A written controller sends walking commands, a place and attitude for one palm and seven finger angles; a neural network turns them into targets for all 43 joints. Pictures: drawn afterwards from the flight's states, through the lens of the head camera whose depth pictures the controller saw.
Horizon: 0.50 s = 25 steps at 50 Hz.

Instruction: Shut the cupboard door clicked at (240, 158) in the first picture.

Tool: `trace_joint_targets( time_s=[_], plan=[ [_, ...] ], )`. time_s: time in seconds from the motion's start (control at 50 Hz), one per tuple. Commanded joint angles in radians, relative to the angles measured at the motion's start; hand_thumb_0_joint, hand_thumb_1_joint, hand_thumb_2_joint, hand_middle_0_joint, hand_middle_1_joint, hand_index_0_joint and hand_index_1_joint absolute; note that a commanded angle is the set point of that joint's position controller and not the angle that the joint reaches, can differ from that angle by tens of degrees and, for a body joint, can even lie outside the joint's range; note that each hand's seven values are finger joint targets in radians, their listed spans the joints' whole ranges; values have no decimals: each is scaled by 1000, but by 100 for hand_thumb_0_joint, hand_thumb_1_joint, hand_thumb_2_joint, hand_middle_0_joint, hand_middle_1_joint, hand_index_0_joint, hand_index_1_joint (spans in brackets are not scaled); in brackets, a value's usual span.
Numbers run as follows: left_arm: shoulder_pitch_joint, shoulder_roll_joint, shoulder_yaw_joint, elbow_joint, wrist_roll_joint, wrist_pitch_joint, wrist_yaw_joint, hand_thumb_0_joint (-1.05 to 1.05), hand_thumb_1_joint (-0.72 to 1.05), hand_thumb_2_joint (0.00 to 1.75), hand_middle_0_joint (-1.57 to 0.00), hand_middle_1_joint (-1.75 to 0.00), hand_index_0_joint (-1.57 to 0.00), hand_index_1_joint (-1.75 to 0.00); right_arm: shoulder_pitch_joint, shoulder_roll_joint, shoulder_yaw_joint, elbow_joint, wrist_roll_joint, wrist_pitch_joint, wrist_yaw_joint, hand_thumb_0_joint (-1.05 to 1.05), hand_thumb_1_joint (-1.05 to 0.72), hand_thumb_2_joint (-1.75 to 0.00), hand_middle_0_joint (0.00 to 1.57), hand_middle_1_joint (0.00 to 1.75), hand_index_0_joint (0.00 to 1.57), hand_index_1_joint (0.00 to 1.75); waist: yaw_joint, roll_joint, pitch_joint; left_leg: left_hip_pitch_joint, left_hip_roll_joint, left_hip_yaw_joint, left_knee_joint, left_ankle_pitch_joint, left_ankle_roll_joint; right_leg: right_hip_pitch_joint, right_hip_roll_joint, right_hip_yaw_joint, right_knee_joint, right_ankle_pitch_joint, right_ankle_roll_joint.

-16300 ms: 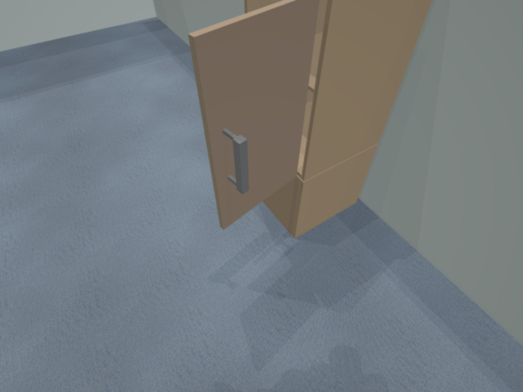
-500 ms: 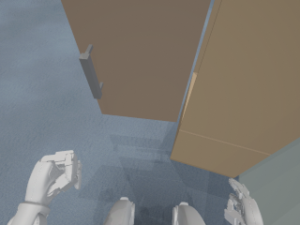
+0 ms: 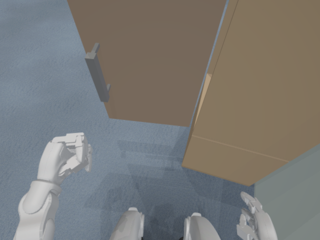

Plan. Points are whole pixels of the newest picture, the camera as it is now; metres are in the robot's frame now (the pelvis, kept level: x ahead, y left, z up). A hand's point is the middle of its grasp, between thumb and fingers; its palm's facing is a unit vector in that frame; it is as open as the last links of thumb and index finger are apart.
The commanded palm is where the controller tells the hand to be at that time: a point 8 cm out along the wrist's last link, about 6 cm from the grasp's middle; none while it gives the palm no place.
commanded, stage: bring the fist close to the handle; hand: left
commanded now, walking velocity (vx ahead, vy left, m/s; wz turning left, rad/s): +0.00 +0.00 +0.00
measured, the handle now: (101, 74) +0.54 +0.21 +0.05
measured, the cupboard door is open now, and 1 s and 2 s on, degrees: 100 100 90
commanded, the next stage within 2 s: push the door shut along its arc in 1.06 s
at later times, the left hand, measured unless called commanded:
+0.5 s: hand (92, 116) +0.40 +0.20 +0.05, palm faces -0.06 -1.00 -0.03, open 3.1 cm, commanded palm +0.38 +0.25 +0.05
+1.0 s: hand (97, 106) +0.43 +0.20 +0.05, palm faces -0.05 -1.00 -0.04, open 3.1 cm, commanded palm +0.41 +0.24 +0.05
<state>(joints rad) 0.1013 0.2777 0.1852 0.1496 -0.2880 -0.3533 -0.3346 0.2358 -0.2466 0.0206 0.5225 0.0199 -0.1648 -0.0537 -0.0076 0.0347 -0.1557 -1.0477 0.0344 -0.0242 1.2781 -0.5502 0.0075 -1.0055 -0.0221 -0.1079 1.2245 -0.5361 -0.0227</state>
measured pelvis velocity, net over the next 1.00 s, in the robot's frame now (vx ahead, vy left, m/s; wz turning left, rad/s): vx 0.00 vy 0.00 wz -0.03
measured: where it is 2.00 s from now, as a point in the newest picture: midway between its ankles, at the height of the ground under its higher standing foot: outside the picture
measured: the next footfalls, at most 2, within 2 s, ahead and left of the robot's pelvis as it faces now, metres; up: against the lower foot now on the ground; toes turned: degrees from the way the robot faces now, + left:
none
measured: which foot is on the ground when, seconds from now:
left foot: down 0.00-1.00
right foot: down 0.00-1.00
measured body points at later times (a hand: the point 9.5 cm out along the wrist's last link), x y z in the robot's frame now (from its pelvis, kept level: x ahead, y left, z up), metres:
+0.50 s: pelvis +0.00 +0.01 +0.01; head +0.11 +0.02 +0.45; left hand +0.39 +0.25 +0.05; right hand +0.12 -0.26 -0.10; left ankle +0.03 +0.11 -0.63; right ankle +0.03 -0.11 -0.63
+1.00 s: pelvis +0.00 +0.00 +0.01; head +0.12 +0.01 +0.44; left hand +0.43 +0.25 +0.05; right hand +0.06 -0.26 -0.11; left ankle +0.03 +0.11 -0.63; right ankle +0.03 -0.11 -0.63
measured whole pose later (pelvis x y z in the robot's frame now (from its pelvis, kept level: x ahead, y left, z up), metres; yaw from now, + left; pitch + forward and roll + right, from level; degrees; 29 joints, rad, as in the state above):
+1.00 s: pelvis +0.00 +0.00 +0.01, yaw -2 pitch +22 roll -2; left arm -0.54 0.38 0.35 0.88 -0.19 -0.48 -0.34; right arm 0.32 -0.26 0.00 0.63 0.01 -0.02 -0.02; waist -0.09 0.02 -0.13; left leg -1.07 0.04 0.01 1.20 -0.52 0.02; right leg -1.05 -0.01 -0.07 1.16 -0.49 -0.01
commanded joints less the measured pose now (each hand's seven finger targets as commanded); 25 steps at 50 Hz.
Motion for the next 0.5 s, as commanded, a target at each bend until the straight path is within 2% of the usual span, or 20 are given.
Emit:
trace_joint_targets(
  time_s=[0.0, 0.04, 0.06, 0.08, 0.1, 0.14, 0.18, 0.2, 0.24, 0.26, 0.28, 0.32, 0.36, 0.4, 0.42, 0.48],
  plan=[
    [-188, 152, 102, -124, -14, -51, 20, 0, 90, 90, -130, -150, -130, -150, 11, -150, -60, -127, 1, -45, -12, 0, -90, -90, 20, 30, 20, 30, -13, -5, -291, 179, -31, -13, -215, 233, 13, 219, 33, 75, -189, 189, -2],
    [-231, 127, 80, -87, -6, -58, 25, 0, 90, 90, -130, -150, -130, -150, 15, -149, -61, -121, 3, -40, -8, 0, -90, -90, 20, 30, 20, 30, -17, 20, -277, 196, -31, -14, -228, 225, 10, 201, 32, 68, -192, 184, -5],
    [-276, 133, 82, -79, -5, -64, 28, 0, 90, 90, -130, -150, -130, -150, 16, -152, -61, -116, 1, -38, -7, 0, -90, -90, 20, 30, 20, 30, -22, 22, -278, 199, -30, -14, -230, 219, 10, 198, 31, 70, -196, 180, -4],
    [-289, 156, 106, -48, -3, -70, 33, 0, 90, 90, -130, -150, -130, -150, 24, -157, -63, -112, 2, -34, -9, 0, -90, -90, 20, 30, 20, 30, -22, -10, -277, 191, -29, -17, -230, 222, 12, 207, 35, 69, -196, 178, -6],
    [-326, 155, 100, -34, 4, -77, 33, 0, 90, 90, -130, -150, -130, -150, 19, -157, -63, -109, 1, -33, -9, 0, -90, -90, 20, 30, 20, 30, -21, 4, -288, 194, -30, -13, -234, 216, 11, 207, 31, 75, -197, 175, -4],
    [-414, 138, 70, 4, 16, -90, 33, 0, 90, 90, -130, -150, -130, -150, 25, -157, -62, -91, 2, -29, -8, 0, -90, -90, 20, 30, 20, 30, -37, 29, -278, 214, -27, -17, -241, 202, 9, 175, 30, 71, -200, 164, -6],
    [-474, 168, 96, 60, 20, -97, 36, 0, 90, 90, -130, -150, -130, -150, 38, -164, -63, -79, 0, -25, -11, 0, -90, -90, 20, 30, 20, 30, -40, 3, -288, 209, -27, -21, -239, 210, 12, 184, 33, 71, -199, 170, -7],
    [-504, 195, 121, 81, 23, -102, 37, 0, 90, 90, -130, -150, -130, -150, 40, -166, -65, -72, 0, -20, -11, 0, -90, -90, 20, 30, 20, 30, -32, 5, -314, 218, -26, -18, -239, 227, 12, 198, 31, 76, -197, 193, -7],
    [-564, 172, 97, 110, 27, -108, 30, 0, 90, 90, -130, -150, -130, -150, 45, -163, -64, -62, -1, -14, -9, 0, -90, -90, 20, 30, 20, 30, -37, 33, -336, 245, -26, -18, -244, 251, 9, 198, 29, 72, -193, 218, -8],
    [-576, 201, 120, 125, 30, -112, 30, 0, 90, 90, -130, -150, -130, -150, 49, -167, -68, -57, 0, -10, -8, 0, -90, -90, 20, 30, 20, 30, -28, 48, -357, 263, -23, -21, -246, 272, 5, 197, 29, 71, -187, 234, -10],
    [-574, 205, 128, 155, 29, -111, 30, 0, 90, 90, -130, -150, -130, -150, 57, -168, -66, -57, -3, -7, -8, 0, -90, -90, 20, 30, 20, 30, -30, 42, -359, 260, -25, -19, -243, 285, 8, 200, 33, 69, -186, 244, -9],
    [-653, 210, 130, 212, 33, -111, 27, 0, 90, 90, -130, -150, -130, -150, 63, -167, -65, -40, -2, 6, -6, 0, -90, -90, 20, 30, 20, 30, -44, 19, -357, 245, -24, -15, -238, 282, 9, 206, 29, 74, -189, 258, -4],
    [-685, 236, 158, 278, 34, -113, 22, 0, 90, 90, -130, -150, -130, -150, 73, -169, -66, -32, -2, 17, -6, 0, -90, -90, 20, 30, 20, 30, -43, 8, -353, 230, -24, -10, -236, 284, 10, 218, 30, 80, -193, 268, -4],
    [-727, 259, 171, 302, 38, -124, 14, 0, 90, 90, -130, -150, -130, -150, 82, -169, -66, -28, -2, 25, -5, 0, -90, -90, 20, 30, 20, 30, -39, 20, -385, 235, -24, -8, -229, 313, 10, 236, 29, 85, -186, 300, -5],
    [-753, 235, 150, 323, 40, -125, 8, 0, 90, 90, -130, -150, -130, -150, 87, -167, -66, -27, -2, 28, -3, 0, -90, -90, 20, 30, 20, 30, -49, 19, -385, 240, -23, -9, -230, 310, 10, 225, 30, 82, -186, 298, -3],
    [-846, 254, 151, 364, 47, -138, 0, 0, 90, 90, -130, -150, -130, -150, 110, -173, -70, -8, -3, 37, -3, 0, -90, -90, 20, 30, 20, 30, -64, 47, -395, 271, -19, -18, -221, 350, 9, 193, 33, 77, -179, 322, -7]
  ],
)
